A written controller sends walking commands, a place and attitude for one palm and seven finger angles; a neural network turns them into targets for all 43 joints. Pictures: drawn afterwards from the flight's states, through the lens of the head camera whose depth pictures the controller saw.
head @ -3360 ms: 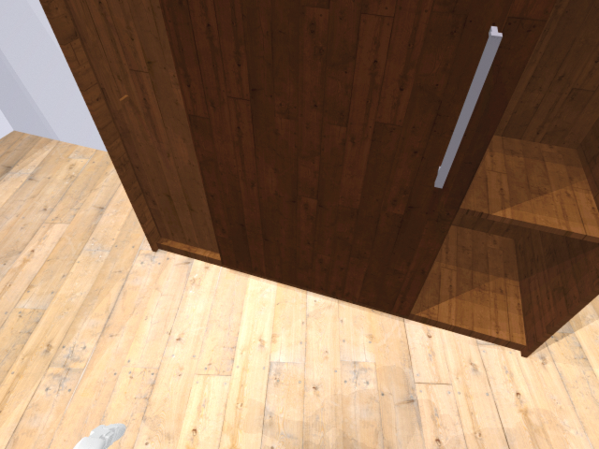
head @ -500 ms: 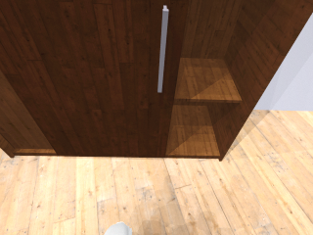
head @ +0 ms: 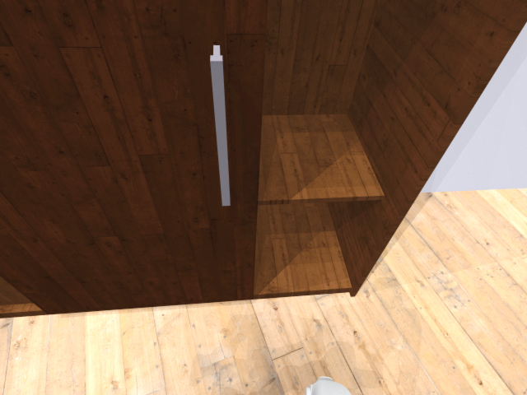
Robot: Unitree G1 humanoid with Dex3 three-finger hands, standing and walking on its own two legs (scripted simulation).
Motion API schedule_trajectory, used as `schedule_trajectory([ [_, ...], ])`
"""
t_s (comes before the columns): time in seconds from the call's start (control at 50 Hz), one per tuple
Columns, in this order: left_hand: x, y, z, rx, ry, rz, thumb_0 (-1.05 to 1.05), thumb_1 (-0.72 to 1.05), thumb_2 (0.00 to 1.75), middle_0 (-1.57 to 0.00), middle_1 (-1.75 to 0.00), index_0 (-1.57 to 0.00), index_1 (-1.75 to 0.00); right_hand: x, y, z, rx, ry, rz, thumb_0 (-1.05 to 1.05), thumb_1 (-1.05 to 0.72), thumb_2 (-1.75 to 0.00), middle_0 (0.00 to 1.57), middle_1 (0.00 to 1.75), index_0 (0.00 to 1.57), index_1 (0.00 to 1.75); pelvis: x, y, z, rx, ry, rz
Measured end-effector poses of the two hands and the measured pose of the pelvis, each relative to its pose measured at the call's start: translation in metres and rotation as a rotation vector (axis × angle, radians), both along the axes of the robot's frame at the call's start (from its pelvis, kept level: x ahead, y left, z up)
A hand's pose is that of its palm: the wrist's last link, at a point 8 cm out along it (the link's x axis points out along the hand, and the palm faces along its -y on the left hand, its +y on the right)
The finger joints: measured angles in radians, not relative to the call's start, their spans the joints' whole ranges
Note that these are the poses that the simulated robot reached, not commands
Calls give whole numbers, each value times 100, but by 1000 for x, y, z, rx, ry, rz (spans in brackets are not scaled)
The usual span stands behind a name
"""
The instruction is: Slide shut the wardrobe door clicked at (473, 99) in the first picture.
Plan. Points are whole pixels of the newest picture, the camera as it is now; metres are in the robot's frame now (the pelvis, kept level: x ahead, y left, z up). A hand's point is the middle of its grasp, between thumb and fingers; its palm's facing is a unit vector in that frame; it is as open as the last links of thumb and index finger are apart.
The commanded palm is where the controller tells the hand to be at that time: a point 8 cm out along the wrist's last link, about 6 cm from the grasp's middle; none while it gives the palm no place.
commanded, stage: come to a stop and stand still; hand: left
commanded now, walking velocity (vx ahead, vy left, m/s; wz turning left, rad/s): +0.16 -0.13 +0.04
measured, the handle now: (222, 138) +0.53 +0.09 +0.09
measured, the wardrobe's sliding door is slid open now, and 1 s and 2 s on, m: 0.40 0.40 0.40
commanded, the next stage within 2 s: none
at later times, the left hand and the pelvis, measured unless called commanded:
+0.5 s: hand out of the picture +0.09 +0.12 -0.15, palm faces +0.14 -0.94 -0.32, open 7.3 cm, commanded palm none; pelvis +0.05 -0.08 +0.00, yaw +4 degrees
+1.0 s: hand out of the picture -0.04 +0.20 -0.19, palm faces +0.12 -0.97 -0.19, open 7.4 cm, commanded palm none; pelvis -0.02 +0.01 +0.00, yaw +3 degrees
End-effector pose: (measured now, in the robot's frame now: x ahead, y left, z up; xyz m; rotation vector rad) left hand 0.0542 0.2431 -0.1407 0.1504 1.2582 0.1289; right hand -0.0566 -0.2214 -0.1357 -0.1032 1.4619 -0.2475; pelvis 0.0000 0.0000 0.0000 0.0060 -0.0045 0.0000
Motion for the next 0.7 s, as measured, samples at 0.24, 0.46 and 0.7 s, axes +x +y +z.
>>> schedule_trajectory([
  [0.24, 92, -90, 12, 66, -89, 25, -1, 93, 90, -20, -30, -21, -30, 81, -74, -30, 70, 70, 28, 0, -91, -90, 20, 30, 20, 30, 71, -75, -8, 32, 3, 34],
  [0.46, 42, -84, 24, 138, -24, 114, 0, 91, 90, -21, -30, -21, -30, 222, -107, -18, 21, -217, 188, 0, -91, -90, 20, 30, 20, 30, 56, -83, -1, 51, -7, 61],
  [0.7, -71, -41, 5, 96, 117, 190, 0, 90, 90, -20, -30, -21, -30, 203, -63, 0, 3, -285, 274, 0, -91, -90, 20, 30, 20, 30, 15, -47, -5, 36, 1, 64],
])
